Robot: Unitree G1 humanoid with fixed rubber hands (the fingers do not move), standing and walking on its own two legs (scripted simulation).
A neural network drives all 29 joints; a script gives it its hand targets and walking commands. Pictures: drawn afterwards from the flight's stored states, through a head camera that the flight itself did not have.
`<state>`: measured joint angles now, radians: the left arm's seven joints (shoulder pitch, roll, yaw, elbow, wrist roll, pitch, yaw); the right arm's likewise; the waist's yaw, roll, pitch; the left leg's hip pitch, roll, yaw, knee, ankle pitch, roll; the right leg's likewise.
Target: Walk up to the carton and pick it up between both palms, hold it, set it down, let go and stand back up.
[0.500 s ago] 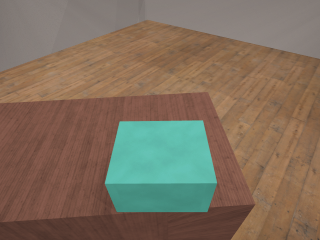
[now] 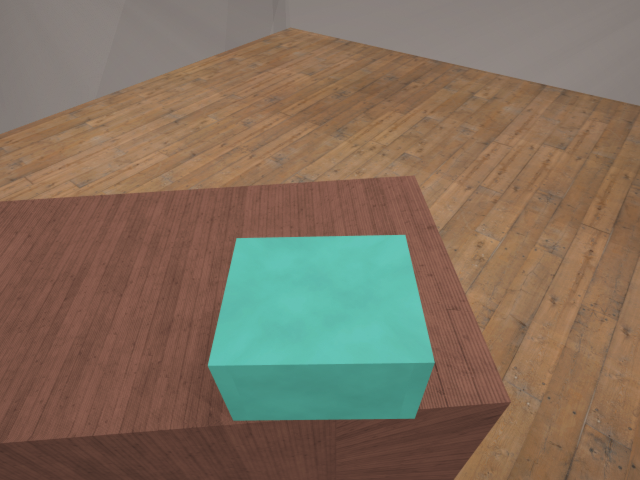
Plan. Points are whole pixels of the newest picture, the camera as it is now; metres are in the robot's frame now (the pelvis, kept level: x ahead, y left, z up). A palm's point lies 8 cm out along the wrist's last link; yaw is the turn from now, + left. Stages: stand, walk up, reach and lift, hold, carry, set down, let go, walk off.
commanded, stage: stand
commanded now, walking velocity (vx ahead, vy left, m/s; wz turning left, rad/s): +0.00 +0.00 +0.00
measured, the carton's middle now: (322, 324) +0.40 +0.01 -0.06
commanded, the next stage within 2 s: none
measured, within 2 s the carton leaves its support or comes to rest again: neither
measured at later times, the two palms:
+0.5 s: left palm out of the picture +0.07 +0.29 -0.11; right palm out of the picture +0.06 -0.29 -0.12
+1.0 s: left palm out of the picture +0.06 +0.29 -0.12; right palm out of the picture +0.05 -0.30 -0.12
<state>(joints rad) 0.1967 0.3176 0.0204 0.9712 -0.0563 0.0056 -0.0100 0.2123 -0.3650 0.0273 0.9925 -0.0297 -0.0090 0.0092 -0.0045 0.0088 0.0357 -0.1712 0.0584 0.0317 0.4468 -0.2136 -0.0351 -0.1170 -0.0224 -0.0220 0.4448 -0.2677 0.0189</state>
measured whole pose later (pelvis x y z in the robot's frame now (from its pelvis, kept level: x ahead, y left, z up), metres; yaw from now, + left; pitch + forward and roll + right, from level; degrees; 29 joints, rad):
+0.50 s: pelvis +0.00 +0.00 +0.00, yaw +0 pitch -4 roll +0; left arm 0.20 0.32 0.02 0.99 -0.06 0.01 -0.01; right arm 0.21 -0.37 0.03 1.00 -0.03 -0.01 0.00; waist 0.00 0.01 0.05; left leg -0.17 0.06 0.03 0.45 -0.21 -0.04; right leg -0.11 -0.02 -0.02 0.44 -0.26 0.02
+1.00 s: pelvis +0.00 +0.00 +0.00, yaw +0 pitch -3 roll +0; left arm 0.20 0.32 0.02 1.01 -0.06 0.01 -0.01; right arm 0.21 -0.37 0.03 1.02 -0.03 -0.01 0.01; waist 0.00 0.01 0.06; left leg -0.17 0.06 0.03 0.44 -0.21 -0.04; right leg -0.11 -0.02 -0.02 0.43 -0.26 0.02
